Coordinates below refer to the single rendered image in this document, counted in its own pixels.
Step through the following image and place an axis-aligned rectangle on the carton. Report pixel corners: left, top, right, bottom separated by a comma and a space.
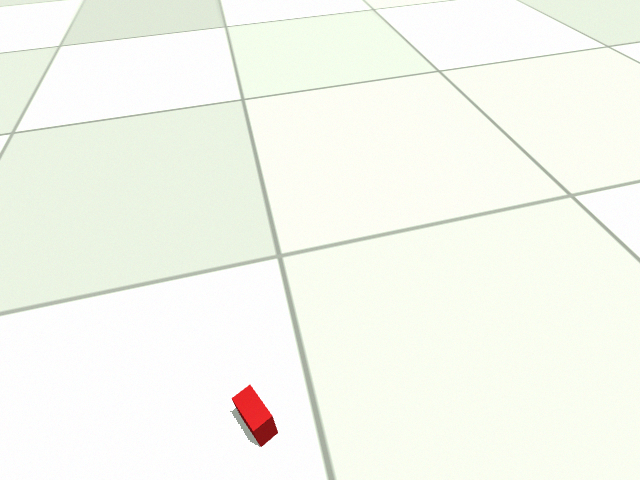
232, 385, 278, 447

